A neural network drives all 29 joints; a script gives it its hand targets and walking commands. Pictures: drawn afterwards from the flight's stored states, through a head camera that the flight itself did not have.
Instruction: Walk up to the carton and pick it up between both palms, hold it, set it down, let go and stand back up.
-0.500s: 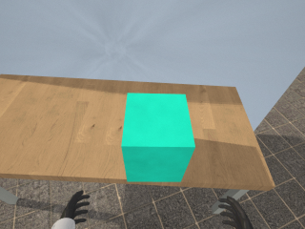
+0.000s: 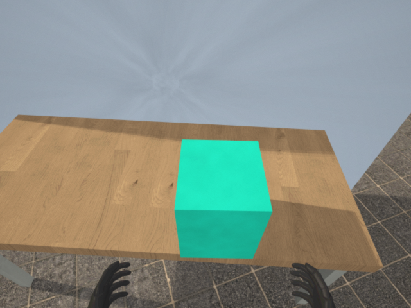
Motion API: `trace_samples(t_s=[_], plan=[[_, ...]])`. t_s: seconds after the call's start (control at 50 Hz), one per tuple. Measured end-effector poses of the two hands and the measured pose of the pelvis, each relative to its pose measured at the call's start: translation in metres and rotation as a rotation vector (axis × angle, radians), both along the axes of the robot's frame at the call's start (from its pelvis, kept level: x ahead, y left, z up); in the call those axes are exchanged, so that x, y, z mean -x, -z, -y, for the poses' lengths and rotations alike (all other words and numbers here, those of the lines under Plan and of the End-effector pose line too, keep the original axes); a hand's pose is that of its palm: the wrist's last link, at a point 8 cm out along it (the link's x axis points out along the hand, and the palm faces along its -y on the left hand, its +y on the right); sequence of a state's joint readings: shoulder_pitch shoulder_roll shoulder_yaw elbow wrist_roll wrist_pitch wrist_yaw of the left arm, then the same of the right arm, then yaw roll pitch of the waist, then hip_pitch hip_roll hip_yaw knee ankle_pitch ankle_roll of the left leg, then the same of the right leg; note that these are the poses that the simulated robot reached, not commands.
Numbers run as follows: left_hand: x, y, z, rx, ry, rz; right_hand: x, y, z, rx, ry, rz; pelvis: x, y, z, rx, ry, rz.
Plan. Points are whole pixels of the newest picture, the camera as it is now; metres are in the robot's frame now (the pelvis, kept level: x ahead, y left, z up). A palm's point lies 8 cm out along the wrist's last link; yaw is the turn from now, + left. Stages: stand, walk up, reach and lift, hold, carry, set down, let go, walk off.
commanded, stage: reach and lift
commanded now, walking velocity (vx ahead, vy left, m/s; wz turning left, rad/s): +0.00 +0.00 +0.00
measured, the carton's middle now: (218, 200) +0.40 +0.00 -0.09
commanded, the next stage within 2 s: none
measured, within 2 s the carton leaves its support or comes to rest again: neither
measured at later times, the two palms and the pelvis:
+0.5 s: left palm (105, 299) +0.15 +0.22 -0.06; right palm (320, 302) +0.15 -0.19 -0.06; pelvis -0.01 +0.01 -0.01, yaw +0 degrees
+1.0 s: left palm (116, 251) +0.23 +0.21 -0.03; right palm (313, 257) +0.23 -0.19 -0.03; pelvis +0.00 +0.00 -0.01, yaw +0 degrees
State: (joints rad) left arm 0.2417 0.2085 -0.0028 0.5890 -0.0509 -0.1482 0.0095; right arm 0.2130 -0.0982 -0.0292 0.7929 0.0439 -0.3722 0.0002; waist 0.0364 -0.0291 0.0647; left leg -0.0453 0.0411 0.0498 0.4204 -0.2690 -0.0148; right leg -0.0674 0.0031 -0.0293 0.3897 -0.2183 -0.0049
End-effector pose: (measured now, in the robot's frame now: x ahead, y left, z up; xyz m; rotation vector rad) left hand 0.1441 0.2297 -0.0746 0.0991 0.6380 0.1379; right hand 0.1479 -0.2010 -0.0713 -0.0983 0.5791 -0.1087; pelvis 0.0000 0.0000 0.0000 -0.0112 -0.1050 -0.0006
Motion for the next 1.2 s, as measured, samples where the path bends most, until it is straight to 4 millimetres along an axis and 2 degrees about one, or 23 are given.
trace_samples(t_s=[0.24, 0.38, 0.48, 0.76, 1.2], plan=[[-0.001, -0.009, 0.007, 0.023, 0.008, 0.149, 0.001, -0.013, 0.001, -0.020, 0.024, 0.099, -0.002, 0.001, -0.006, 0.006, 0.000, 0.014], [0.001, -0.012, 0.009, 0.019, 0.007, 0.196, 0.002, -0.011, -0.005, -0.056, 0.035, 0.145, 0.004, 0.004, -0.008, 0.006, 0.005, 0.014], [-0.005, -0.017, 0.012, 0.028, 0.006, 0.251, -0.005, -0.013, -0.008, -0.075, 0.032, 0.197, 0.008, 0.006, -0.008, 0.003, 0.005, 0.001], [-0.047, -0.024, 0.022, 0.052, 0.005, 0.320, -0.042, -0.023, -0.008, -0.065, 0.009, 0.260, 0.011, 0.011, -0.003, -0.003, -0.002, -0.030], [-0.118, -0.066, 0.020, 0.047, 0.039, 0.366, -0.115, -0.062, -0.011, -0.087, 0.019, 0.339, -0.009, 0.003, -0.004, 0.004, 0.003, -0.058]])
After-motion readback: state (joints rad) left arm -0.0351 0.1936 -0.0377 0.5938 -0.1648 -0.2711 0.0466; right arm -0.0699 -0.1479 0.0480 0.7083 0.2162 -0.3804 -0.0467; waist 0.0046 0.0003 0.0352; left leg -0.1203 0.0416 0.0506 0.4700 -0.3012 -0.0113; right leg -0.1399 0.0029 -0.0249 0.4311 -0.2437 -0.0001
